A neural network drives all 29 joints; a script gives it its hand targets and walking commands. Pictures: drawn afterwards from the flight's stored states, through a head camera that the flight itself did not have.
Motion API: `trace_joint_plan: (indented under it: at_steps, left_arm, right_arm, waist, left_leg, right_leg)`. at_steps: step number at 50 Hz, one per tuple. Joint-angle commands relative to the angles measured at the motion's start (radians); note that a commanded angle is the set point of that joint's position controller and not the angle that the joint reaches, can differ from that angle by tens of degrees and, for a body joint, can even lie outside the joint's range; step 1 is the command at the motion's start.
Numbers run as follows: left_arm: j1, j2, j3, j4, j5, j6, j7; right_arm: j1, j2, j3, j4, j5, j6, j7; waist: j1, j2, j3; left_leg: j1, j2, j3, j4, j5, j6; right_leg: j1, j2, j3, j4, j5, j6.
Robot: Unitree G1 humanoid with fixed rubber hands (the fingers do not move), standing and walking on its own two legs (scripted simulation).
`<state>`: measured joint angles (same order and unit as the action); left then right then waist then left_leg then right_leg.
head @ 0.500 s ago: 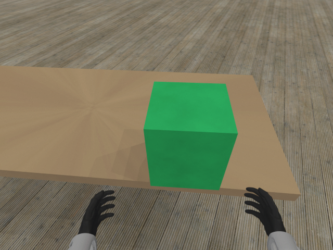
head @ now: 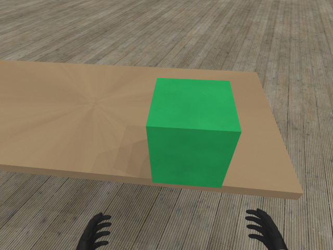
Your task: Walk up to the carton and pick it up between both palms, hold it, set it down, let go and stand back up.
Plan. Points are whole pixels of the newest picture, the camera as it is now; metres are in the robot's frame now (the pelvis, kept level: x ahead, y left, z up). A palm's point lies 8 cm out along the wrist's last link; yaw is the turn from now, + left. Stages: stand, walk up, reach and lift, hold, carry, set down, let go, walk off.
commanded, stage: set down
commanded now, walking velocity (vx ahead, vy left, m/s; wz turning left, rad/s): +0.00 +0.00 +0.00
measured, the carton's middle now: (189, 133) +0.44 -0.04 +0.03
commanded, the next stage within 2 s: let go in 0.48 s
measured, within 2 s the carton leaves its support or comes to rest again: neither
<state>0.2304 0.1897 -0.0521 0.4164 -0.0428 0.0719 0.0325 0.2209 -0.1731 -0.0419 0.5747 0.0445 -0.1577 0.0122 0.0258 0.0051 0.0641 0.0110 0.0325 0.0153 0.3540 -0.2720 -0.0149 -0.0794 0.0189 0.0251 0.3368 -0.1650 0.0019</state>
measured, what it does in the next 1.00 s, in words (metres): stands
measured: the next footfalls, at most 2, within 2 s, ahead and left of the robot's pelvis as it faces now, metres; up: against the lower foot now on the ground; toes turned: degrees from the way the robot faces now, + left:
none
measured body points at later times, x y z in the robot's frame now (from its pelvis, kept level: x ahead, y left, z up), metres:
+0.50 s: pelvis -0.01 -0.01 +0.00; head -0.01 +0.00 +0.45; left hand +0.15 +0.23 -0.09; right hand +0.16 -0.23 -0.09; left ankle -0.04 +0.12 -0.75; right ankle +0.02 -0.12 -0.75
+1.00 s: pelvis -0.02 -0.01 +0.00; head -0.02 -0.01 +0.45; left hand +0.15 +0.22 -0.09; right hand +0.15 -0.24 -0.09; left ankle -0.04 +0.12 -0.75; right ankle +0.02 -0.12 -0.75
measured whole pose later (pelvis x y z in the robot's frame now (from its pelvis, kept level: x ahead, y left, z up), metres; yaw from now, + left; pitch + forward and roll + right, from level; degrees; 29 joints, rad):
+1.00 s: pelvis -0.02 -0.01 +0.00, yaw +0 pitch -6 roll +0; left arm 0.19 0.20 -0.01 0.50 -0.02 0.15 0.02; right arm 0.19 -0.18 -0.05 0.68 -0.04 -0.17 0.01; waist 0.02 0.00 0.09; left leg -0.03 0.04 0.02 0.41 -0.27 -0.03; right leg -0.13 0.02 0.01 0.41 -0.18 -0.01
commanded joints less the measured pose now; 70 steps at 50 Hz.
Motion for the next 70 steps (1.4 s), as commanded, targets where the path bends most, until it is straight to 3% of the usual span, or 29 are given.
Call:
trace_joint_plan:
  at_steps: [1, 16, 28, 40, 49, 50, 51, 52, 54, 55, 60, 63, 70]
  left_arm:
    - [-0.101, 0.098, 0.048, -0.118, 0.008, -0.027, 0.005]
    - [-0.109, 0.112, 0.078, -0.038, 0.024, 0.044, -0.013]
    - [-0.119, 0.107, 0.079, -0.039, 0.035, 0.045, -0.002]
    - [-0.121, 0.107, 0.073, -0.034, 0.027, 0.056, -0.008]
    - [-0.129, 0.110, 0.077, -0.044, 0.025, 0.054, -0.003]
    - [0.020, 0.172, 0.122, 0.074, 0.117, -0.035, -0.016]
    - [0.032, 0.184, 0.129, 0.098, 0.114, -0.065, -0.027]
    - [0.013, 0.175, 0.128, 0.106, 0.108, -0.078, -0.034]
    - [0.002, 0.123, 0.114, 0.103, 0.101, -0.100, -0.046]
    - [-0.007, 0.097, 0.107, 0.104, 0.091, -0.104, -0.050]
    - [0.006, 0.116, 0.115, 0.138, 0.085, -0.111, -0.048]
    - [0.034, 0.107, 0.111, 0.166, 0.083, -0.115, -0.040]
    - [0.090, 0.108, 0.113, 0.228, 0.081, -0.111, -0.026]
  right_arm:
    - [-0.084, -0.099, -0.040, -0.104, -0.019, -0.050, -0.001]
    - [-0.101, -0.095, -0.032, 0.009, -0.063, -0.046, 0.003]
    - [-0.106, -0.102, -0.041, 0.024, -0.085, -0.061, 0.004]
    - [-0.110, -0.099, -0.037, 0.013, -0.085, -0.052, 0.000]
    - [-0.105, -0.102, -0.039, -0.005, -0.082, -0.042, 0.000]
    - [-0.040, -0.138, -0.045, 0.068, -0.075, 0.082, -0.003]
    - [-0.002, -0.133, -0.046, 0.059, -0.077, 0.137, -0.004]
    - [0.000, -0.135, -0.047, 0.048, -0.077, 0.159, 0.000]
    - [0.022, -0.138, -0.049, 0.060, -0.070, 0.166, 0.002]
    - [0.009, -0.144, -0.049, 0.066, -0.066, 0.164, 0.005]
    - [0.009, -0.127, -0.041, 0.096, -0.071, 0.155, 0.013]
    - [0.033, -0.130, -0.042, 0.127, -0.072, 0.154, 0.007]
    - [0.077, -0.134, -0.040, 0.189, -0.073, 0.150, -0.011]
  waist:
    - [-0.002, 0.010, -0.074]
    - [-0.013, -0.004, -0.055]
    - [-0.009, 0.017, -0.074]
    - [-0.007, -0.017, -0.047]
    - [-0.004, 0.002, -0.047]
    - [0.011, 0.057, 0.001]
    - [-0.016, 0.013, 0.006]
    - [-0.028, -0.017, 0.013]
    - [-0.029, -0.019, -0.104]
    - [-0.028, -0.040, -0.121]
    - [-0.025, -0.042, -0.176]
    - [-0.027, -0.017, -0.145]
    - [-0.020, 0.026, -0.083]
  left_leg:
    - [-0.145, -0.026, 0.051, -0.052, 0.241, -0.021]
    - [-0.167, -0.029, 0.063, -0.044, 0.215, -0.020]
    - [-0.188, -0.027, 0.067, -0.034, 0.205, -0.018]
    - [-0.236, -0.029, 0.075, -0.045, 0.124, -0.007]
    - [-0.260, -0.027, 0.080, -0.045, 0.097, -0.005]
    - [-0.263, 0.043, -0.025, 0.044, 0.140, 0.023]
    - [-0.262, 0.047, -0.033, 0.046, 0.008, 0.028]
    - [-0.275, 0.045, -0.037, 0.057, -0.045, 0.028]
    - [-0.209, 0.050, -0.034, 0.089, 0.039, 0.031]
    - [-0.212, 0.043, -0.034, 0.087, 0.030, 0.031]
    - [-0.235, 0.042, -0.046, 0.100, 0.009, 0.042]
    - [-0.250, 0.049, -0.059, 0.087, 0.025, 0.049]
    - [-0.292, 0.062, -0.086, 0.033, 0.020, 0.066]
  right_leg:
    - [0.109, 0.008, -0.012, -0.021, 0.130, -0.044]
    - [0.108, 0.009, -0.032, -0.005, 0.131, -0.032]
    - [0.118, 0.010, -0.030, 0.013, 0.130, -0.031]
    - [0.132, 0.004, -0.021, 0.015, 0.084, -0.024]
    - [0.145, -0.001, -0.016, 0.024, 0.061, -0.023]
    - [-0.066, -0.093, 0.050, 0.055, 0.206, -0.008]
    - [-0.113, -0.091, 0.056, 0.030, 0.097, -0.004]
    - [-0.137, -0.082, 0.056, 0.023, 0.047, 0.000]
    - [-0.121, -0.082, 0.064, 0.064, 0.194, -0.015]
    - [-0.127, -0.075, 0.062, 0.074, 0.197, -0.018]
    - [-0.139, -0.083, 0.079, 0.085, 0.128, -0.035]
    - [-0.160, -0.075, 0.069, 0.099, 0.160, -0.028]
    - [-0.180, -0.068, 0.069, 0.112, 0.105, -0.022]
